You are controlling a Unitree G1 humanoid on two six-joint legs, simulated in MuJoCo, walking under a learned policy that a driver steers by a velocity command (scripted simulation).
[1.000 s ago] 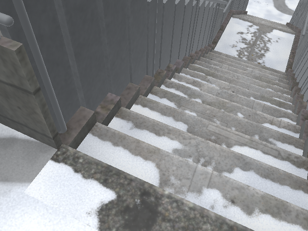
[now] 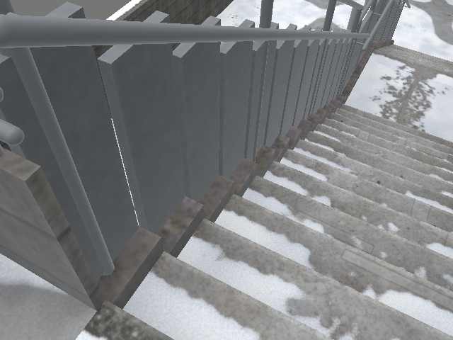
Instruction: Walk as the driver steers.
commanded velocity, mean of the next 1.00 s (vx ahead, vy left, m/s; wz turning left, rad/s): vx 0.50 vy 0.00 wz -0.54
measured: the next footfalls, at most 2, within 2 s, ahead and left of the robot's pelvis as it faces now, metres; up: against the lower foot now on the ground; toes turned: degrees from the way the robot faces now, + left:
right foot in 0.10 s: +0.20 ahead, -0.07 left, +0.00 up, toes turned -5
left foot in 0.76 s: +0.57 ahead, +0.05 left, -0.16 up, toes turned -21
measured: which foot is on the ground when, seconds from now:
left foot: down 0.00-0.10, up 0.12-0.74, down 0.76-1.00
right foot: up 0.00-0.08, down 0.10-0.76, up 0.78-1.00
